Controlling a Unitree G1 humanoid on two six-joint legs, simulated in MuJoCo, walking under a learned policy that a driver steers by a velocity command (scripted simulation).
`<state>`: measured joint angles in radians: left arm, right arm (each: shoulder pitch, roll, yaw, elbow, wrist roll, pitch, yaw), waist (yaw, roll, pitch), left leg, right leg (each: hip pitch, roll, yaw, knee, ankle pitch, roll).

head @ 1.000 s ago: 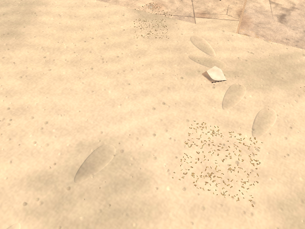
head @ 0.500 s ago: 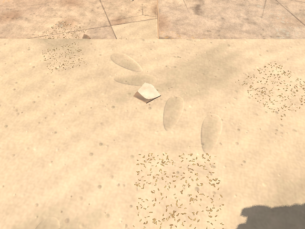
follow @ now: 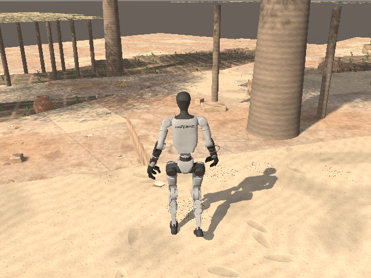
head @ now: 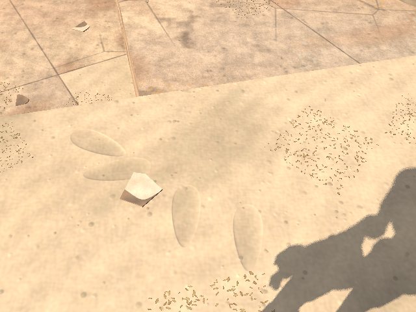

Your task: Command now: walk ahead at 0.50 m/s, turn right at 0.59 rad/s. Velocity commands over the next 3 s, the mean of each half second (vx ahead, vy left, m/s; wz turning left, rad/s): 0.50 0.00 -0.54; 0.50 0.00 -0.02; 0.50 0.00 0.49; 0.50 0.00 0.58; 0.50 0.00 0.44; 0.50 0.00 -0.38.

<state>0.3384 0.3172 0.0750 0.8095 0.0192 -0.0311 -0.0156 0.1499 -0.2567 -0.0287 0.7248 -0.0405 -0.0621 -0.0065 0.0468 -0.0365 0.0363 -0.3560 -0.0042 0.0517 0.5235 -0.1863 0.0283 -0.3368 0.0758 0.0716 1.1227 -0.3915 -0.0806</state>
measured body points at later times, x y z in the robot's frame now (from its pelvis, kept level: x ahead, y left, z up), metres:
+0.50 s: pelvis +0.25 -0.06 -0.01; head +0.29 -0.08 +0.44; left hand +0.50 +0.12 -0.10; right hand +0.18 -0.32 -0.15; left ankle +0.12 +0.10 -0.64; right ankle +0.30 -0.14 -0.73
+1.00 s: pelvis +0.53 -0.11 -0.01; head +0.56 -0.11 +0.43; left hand +0.57 +0.15 -0.16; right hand +0.64 -0.39 -0.12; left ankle +0.65 -0.07 -0.73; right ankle +0.31 -0.14 -0.72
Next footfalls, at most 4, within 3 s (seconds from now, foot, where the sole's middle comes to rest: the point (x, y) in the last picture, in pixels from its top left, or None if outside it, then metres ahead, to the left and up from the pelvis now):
0.42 right None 0.34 -0.15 -0.77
0.98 left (242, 249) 0.69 -0.08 -0.77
1.50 right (294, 187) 0.96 -0.28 -0.77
2.02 left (222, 142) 1.17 0.00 -0.77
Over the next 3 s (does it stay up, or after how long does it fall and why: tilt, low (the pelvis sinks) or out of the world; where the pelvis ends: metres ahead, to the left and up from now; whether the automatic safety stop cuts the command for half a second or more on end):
stays up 1.51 0.11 -0.01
